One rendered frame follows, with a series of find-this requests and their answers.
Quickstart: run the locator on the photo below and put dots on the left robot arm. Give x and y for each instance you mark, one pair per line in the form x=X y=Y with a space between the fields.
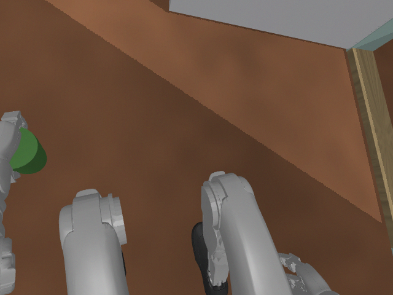
x=7 y=258

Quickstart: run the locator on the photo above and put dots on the right robot hand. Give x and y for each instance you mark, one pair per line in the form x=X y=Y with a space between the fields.
x=308 y=281

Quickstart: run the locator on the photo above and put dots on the cup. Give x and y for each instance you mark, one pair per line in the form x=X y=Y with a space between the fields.
x=30 y=156

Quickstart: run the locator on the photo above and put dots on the right robot foot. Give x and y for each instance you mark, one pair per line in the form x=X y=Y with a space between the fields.
x=201 y=256

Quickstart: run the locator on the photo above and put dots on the left robot hand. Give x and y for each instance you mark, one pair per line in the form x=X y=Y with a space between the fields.
x=10 y=137

